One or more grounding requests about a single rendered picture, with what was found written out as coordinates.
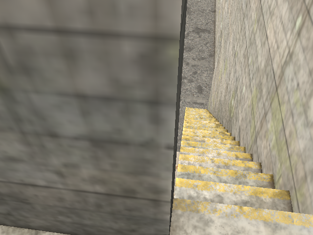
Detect stairs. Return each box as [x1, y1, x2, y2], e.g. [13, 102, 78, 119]
[174, 107, 293, 212]

